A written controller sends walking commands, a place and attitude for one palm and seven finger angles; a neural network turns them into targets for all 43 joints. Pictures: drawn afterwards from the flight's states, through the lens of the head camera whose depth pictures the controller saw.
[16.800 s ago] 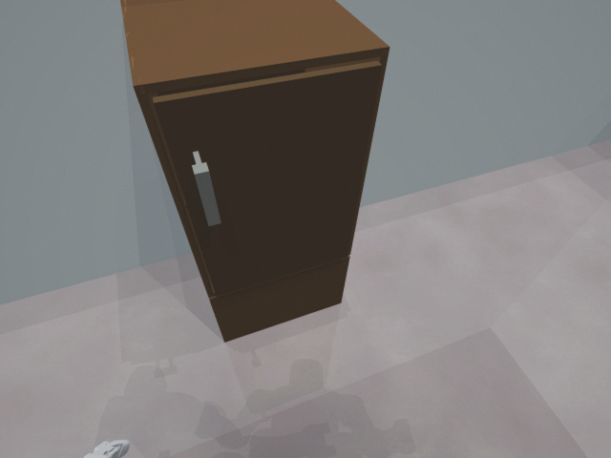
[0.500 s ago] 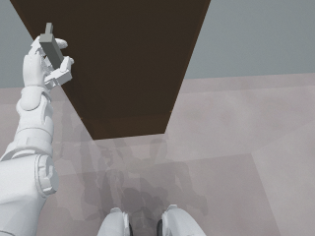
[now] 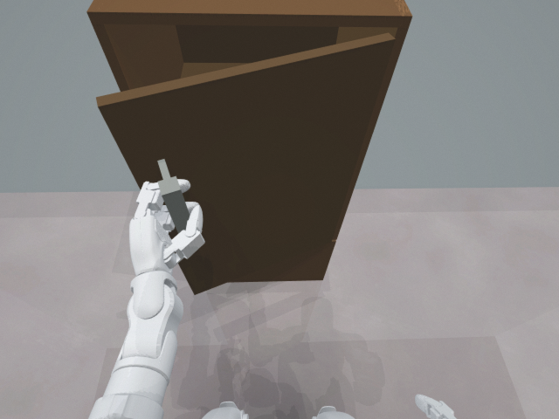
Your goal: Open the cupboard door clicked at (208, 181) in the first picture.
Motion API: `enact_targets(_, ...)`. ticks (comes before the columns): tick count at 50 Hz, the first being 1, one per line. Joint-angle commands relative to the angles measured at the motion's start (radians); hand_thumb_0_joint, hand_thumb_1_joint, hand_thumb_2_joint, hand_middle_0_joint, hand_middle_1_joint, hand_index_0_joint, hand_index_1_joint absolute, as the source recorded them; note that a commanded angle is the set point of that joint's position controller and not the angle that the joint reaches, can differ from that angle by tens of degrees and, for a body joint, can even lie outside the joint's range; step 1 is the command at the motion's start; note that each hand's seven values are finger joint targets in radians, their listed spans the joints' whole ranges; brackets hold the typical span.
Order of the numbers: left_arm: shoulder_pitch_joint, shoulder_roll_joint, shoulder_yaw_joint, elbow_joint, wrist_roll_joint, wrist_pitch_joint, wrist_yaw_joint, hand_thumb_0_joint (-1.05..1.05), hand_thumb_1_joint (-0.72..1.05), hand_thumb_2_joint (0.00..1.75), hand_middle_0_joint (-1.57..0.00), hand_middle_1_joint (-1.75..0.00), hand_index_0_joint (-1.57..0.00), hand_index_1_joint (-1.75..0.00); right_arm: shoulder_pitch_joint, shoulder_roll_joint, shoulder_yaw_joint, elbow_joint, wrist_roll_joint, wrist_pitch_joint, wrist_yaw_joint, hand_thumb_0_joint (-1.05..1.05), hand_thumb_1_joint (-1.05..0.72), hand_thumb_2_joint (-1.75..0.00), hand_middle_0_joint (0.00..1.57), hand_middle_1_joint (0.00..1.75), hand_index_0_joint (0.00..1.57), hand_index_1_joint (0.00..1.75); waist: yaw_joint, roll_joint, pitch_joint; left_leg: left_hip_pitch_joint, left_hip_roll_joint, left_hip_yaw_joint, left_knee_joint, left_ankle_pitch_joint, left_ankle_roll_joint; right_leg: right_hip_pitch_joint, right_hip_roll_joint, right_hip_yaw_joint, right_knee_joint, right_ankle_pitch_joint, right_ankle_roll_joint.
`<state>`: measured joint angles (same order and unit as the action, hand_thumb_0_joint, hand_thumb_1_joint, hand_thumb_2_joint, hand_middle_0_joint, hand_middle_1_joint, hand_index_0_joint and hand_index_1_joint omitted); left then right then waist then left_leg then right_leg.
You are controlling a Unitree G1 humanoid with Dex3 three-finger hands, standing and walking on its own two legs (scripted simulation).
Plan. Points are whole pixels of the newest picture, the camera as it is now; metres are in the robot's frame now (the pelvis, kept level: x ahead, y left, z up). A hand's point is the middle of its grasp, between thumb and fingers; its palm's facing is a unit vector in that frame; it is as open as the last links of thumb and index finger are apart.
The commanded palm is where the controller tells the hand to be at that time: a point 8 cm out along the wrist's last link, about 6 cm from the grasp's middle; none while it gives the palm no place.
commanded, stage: pull the door open along its arc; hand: left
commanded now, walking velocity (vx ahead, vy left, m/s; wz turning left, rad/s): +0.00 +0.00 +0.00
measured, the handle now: (176, 202) +0.42 +0.16 +0.04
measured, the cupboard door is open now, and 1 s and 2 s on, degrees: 22 44 44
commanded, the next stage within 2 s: open thumb and fingers to let go in 0.34 s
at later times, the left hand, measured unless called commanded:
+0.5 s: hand (263, 296) +0.27 +0.03 +0.05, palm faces +0.41 -0.91 -0.03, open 6.6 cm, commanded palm +0.22 +0.08 +0.05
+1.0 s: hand (263, 300) +0.27 +0.03 +0.05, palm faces +0.43 -0.90 -0.02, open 13.1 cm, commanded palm +0.22 +0.08 +0.05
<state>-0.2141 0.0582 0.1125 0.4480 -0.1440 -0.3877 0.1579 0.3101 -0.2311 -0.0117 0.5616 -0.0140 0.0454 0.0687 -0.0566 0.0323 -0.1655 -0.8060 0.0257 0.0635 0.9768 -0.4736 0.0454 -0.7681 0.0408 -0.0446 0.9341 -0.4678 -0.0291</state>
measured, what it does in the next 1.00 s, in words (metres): shifts its weight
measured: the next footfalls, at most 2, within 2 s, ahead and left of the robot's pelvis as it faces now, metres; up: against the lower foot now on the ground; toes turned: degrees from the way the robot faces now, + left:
none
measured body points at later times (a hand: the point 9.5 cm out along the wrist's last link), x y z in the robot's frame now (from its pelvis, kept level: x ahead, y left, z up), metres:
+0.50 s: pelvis -0.01 -0.06 +0.00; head +0.03 -0.08 +0.45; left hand +0.25 +0.08 +0.05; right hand +0.19 -0.26 -0.10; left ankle -0.01 +0.09 -0.68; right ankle -0.01 -0.11 -0.68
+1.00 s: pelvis -0.02 -0.08 -0.01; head +0.03 -0.11 +0.44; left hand +0.24 +0.08 +0.05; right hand +0.16 -0.30 -0.12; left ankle +0.00 +0.09 -0.68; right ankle -0.01 -0.11 -0.68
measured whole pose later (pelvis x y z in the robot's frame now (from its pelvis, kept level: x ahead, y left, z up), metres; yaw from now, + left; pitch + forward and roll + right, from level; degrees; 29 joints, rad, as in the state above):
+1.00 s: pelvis -0.02 -0.08 -0.01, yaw +4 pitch +12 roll +3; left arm 0.14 -0.08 -0.14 0.17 0.03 -0.34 0.50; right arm 0.20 -0.21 -0.02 0.60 -0.06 -0.02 0.00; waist -0.01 0.03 -0.15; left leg -0.74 -0.01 -0.06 0.95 -0.43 -0.03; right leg -0.73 0.04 -0.11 1.00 -0.50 -0.13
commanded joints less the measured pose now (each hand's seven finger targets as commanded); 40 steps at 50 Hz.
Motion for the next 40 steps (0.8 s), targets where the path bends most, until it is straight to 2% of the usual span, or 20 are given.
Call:
enact_targets(1,0.018,0.022,-0.017,-0.339,0.092,-0.052,0.231,0.00,0.90,0.90,-0.40,-1.35,-0.40,-1.35,-0.019,-0.102,-0.044,-0.128,-0.023,-0.039,0.011,0.00,-0.90,-0.90,0.20,0.30,0.20,0.30,0.077,-0.011,-0.315,0.259,-0.003,-0.077,-0.085,0.549,-0.048,0.184,-0.003,-0.015,-0.026,0.470,0.003)
enact_targets(2,0.044,0.007,-0.034,-0.362,0.125,-0.044,0.273,0.00,0.90,0.90,-0.40,-1.35,-0.40,-1.35,-0.031,-0.096,-0.045,-0.132,-0.027,-0.037,0.012,0.00,-0.90,-0.90,0.20,0.30,0.20,0.30,0.079,-0.030,-0.317,0.259,-0.002,-0.078,-0.083,0.538,-0.047,0.188,-0.005,-0.016,-0.024,0.466,0.002)
enact_targets(4,0.096,-0.037,-0.087,-0.411,0.179,-0.023,0.345,0.00,0.90,0.90,-0.40,-1.35,-0.40,-1.35,-0.065,-0.086,-0.040,-0.145,-0.034,-0.033,0.013,0.00,-0.90,-0.90,0.20,0.30,0.20,0.30,0.083,-0.023,-0.294,0.245,-0.008,-0.078,-0.091,0.474,-0.048,0.193,-0.010,-0.017,-0.027,0.433,-0.003)
enact_targets(5,0.155,-0.035,-0.083,-0.422,0.197,-0.009,0.376,0.00,0.90,0.90,-0.40,-1.35,-0.40,-1.35,-0.075,-0.082,-0.040,-0.152,-0.039,-0.033,0.008,0.00,-0.90,-0.90,0.20,0.30,0.20,0.30,0.089,-0.072,-0.297,0.234,-0.009,-0.081,-0.090,0.450,-0.044,0.213,-0.007,-0.015,-0.034,0.425,-0.004)
enact_targets(6,0.190,-0.071,-0.120,-0.442,0.208,0.007,0.392,0.00,0.90,0.90,-0.40,-1.35,-0.40,-1.35,-0.098,-0.072,-0.034,-0.162,-0.040,-0.032,0.004,0.00,-0.90,-0.90,0.20,0.30,0.20,0.30,0.088,-0.062,-0.286,0.229,-0.013,-0.074,-0.096,0.420,-0.043,0.221,-0.011,-0.011,-0.042,0.420,-0.005)
enact_targets(7,0.209,-0.074,-0.126,-0.454,0.216,0.020,0.404,0.00,0.90,0.90,-0.40,-1.35,-0.40,-1.35,-0.108,-0.068,-0.029,-0.165,-0.040,-0.030,-0.004,0.00,-0.90,-0.90,0.20,0.30,0.20,0.30,0.086,-0.096,-0.268,0.218,-0.018,-0.075,-0.101,0.387,-0.043,0.234,-0.013,-0.009,-0.053,0.408,-0.005)
enact_targets(9,0.243,-0.103,-0.178,-0.504,0.240,0.039,0.410,0.00,0.90,0.90,-0.40,-1.35,-0.40,-1.35,-0.129,-0.056,-0.023,-0.176,-0.041,-0.030,-0.018,0.00,-0.90,-0.90,0.20,0.30,0.20,0.30,0.081,-0.088,-0.251,0.220,-0.026,-0.069,-0.109,0.340,-0.041,0.250,-0.019,0.003,-0.075,0.388,-0.007)
enact_targets(10,0.312,-0.102,-0.178,-0.511,0.245,0.048,0.410,0.00,0.90,0.90,-0.40,-1.35,-0.40,-1.35,-0.130,-0.050,-0.019,-0.181,-0.045,-0.031,-0.026,0.00,-0.90,-0.90,0.20,0.30,0.20,0.30,0.089,-0.097,-0.240,0.218,-0.027,-0.071,-0.115,0.333,-0.039,0.264,-0.017,0.005,-0.085,0.386,-0.009)
enact_targets(13,0.404,-0.120,-0.208,-0.565,0.241,0.073,0.404,0.00,0.90,0.90,-0.40,-1.35,-0.40,-1.35,-0.163,-0.032,-0.006,-0.193,-0.045,-0.031,-0.043,0.00,-0.90,-0.90,0.20,0.30,0.20,0.30,0.092,-0.095,-0.198,0.210,-0.037,-0.061,-0.120,0.300,-0.039,0.292,-0.028,0.025,-0.120,0.399,-0.004)
enact_targets(15,0.357,-0.170,-0.270,-0.568,0.248,0.084,0.404,0.00,0.90,0.90,-0.40,-1.35,-0.40,-1.35,-0.171,-0.025,0.001,-0.187,-0.046,-0.039,-0.052,0.00,-0.90,-0.90,0.20,0.30,0.20,0.30,0.065,-0.081,-0.154,0.207,-0.038,-0.069,-0.113,0.276,-0.038,0.267,-0.036,0.038,-0.138,0.392,-0.001)
enact_targets(17,0.308,-0.189,-0.286,-0.547,0.240,0.088,0.411,0.00,0.90,0.90,-0.40,-1.35,-0.40,-1.35,-0.193,-0.021,0.006,-0.176,-0.049,-0.053,-0.057,0.00,-0.90,-0.90,0.20,0.30,0.20,0.30,0.052,-0.084,-0.129,0.186,-0.042,-0.074,-0.096,0.224,-0.040,0.236,-0.050,0.056,-0.154,0.364,0.014)
enact_targets(20,0.222,-0.221,-0.319,-0.528,0.244,0.083,0.423,0.00,0.90,0.90,-0.40,-1.35,-0.40,-1.35,-0.200,-0.018,0.006,-0.159,-0.053,-0.077,-0.063,0.00,-0.90,-0.90,0.20,0.30,0.20,0.30,0.026,-0.120,-0.117,0.164,-0.046,-0.087,-0.072,0.189,-0.040,0.219,-0.072,0.096,-0.182,0.340,0.029)
enact_targets(21,0.206,-0.240,-0.338,-0.515,0.246,0.079,0.423,0.00,0.90,0.90,-0.40,-1.35,-0.40,-1.35,-0.206,-0.018,0.006,-0.155,-0.057,-0.085,-0.061,0.00,-0.90,-0.90,0.20,0.30,0.20,0.30,0.026,-0.109,-0.128,0.152,-0.049,-0.087,-0.062,0.175,-0.042,0.214,-0.084,0.112,-0.186,0.330,0.035)
enact_targets(22,0.141,-0.258,-0.366,-0.502,0.257,0.073,0.426,0.00,0.90,0.90,-0.40,-1.35,-0.40,-1.35,-0.203,-0.019,0.007,-0.142,-0.057,-0.094,-0.061,0.00,-0.90,-0.90,0.20,0.30,0.20,0.30,0.002,-0.113,-0.120,0.145,-0.048,-0.095,-0.049,0.167,-0.041,0.194,-0.092,0.124,-0.188,0.324,0.038)
enact_targets(25,0.140,-0.200,-0.330,-0.496,0.262,0.054,0.420,0.00,0.69,0.81,-0.38,-1.33,-0.38,-1.33,-0.193,-0.022,-0.003,-0.135,-0.057,-0.107,-0.065,0.00,-0.90,-0.90,0.20,0.30,0.20,0.30,0.016,-0.118,-0.175,0.109,-0.052,-0.098,-0.035,0.162,-0.042,0.238,-0.113,0.169,-0.192,0.339,0.047)
enact_targets(27,0.138,-0.184,-0.312,-0.493,0.252,0.047,0.412,0.00,0.55,0.75,-0.38,-1.31,-0.38,-1.31,-0.186,-0.022,-0.008,-0.130,-0.055,-0.109,-0.070,0.00,-0.90,-0.90,0.20,0.30,0.20,0.30,0.027,-0.132,-0.223,0.086,-0.055,-0.097,-0.030,0.168,-0.045,0.295,-0.130,0.199,-0.190,0.398,0.058)
enact_targets(30,0.155,-0.161,-0.293,-0.497,0.241,0.035,0.393,0.00,0.34,0.66,-0.36,-1.29,-0.36,-1.29,-0.174,-0.025,-0.015,-0.122,-0.051,-0.108,-0.073,0.00,-0.90,-0.90,0.20,0.30,0.20,0.30,0.032,-0.158,-0.252,0.060,-0.056,-0.102,-0.032,0.181,-0.046,0.358,-0.145,0.225,-0.187,0.481,0.066)
enact_targets(32,0.165,-0.176,-0.306,-0.493,0.236,0.030,0.378,0.00,0.20,0.60,-0.35,-1.27,-0.35,-1.27,-0.168,-0.030,-0.018,-0.120,-0.049,-0.109,-0.073,0.00,-0.90,-0.90,0.20,0.30,0.20,0.30,0.028,-0.161,-0.246,0.056,-0.055,-0.101,-0.033,0.181,-0.045,0.360,-0.150,0.225,-0.183,0.511,0.071)
enact_targets(36,0.168,-0.158,-0.287,-0.492,0.209,0.012,0.357,0.00,-0.08,0.48,-0.33,-1.24,-0.33,-1.24,-0.170,-0.039,-0.022,-0.113,-0.047,-0.114,-0.076,0.00,-0.90,-0.90,0.20,0.30,0.20,0.30,0.025,-0.198,-0.231,0.033,-0.055,-0.107,-0.032,0.162,-0.045,0.375,-0.159,0.244,-0.193,0.524,0.083)
enact_targets(40,0.196,-0.131,-0.256,-0.497,0.199,-0.007,0.349,0.00,-0.36,0.36,-0.31,-1.22,-0.31,-1.22,-0.173,-0.040,-0.025,-0.111,-0.044,-0.116,-0.073,0.00,-0.90,-0.90,0.20,0.30,0.20,0.30,0.039,-0.166,-0.229,0.025,-0.056,-0.113,-0.029,0.154,-0.045,0.369,-0.160,0.254,-0.191,0.501,0.081)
